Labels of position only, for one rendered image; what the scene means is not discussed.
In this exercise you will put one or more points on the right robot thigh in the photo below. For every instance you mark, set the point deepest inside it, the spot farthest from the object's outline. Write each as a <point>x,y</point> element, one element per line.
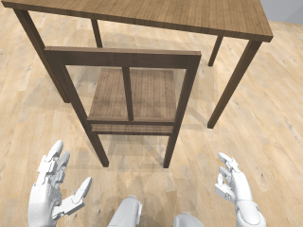
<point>186,221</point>

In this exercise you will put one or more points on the table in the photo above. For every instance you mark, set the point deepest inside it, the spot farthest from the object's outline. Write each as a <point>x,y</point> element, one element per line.
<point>240,19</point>

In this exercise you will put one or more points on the left robot hand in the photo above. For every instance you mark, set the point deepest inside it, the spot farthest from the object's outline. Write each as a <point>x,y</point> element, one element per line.
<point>42,211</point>

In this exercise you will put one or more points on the chair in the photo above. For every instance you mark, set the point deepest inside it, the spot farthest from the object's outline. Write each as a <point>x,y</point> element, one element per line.
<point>129,101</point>

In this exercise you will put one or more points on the right robot hand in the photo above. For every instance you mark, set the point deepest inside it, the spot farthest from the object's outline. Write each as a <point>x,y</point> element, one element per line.
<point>237,187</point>

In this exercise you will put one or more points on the robot left shin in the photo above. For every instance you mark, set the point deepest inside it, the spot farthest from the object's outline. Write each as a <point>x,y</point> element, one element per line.
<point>132,197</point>

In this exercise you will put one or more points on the robot right forearm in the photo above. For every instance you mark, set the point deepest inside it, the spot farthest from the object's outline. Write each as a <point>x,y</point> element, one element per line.
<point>248,214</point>

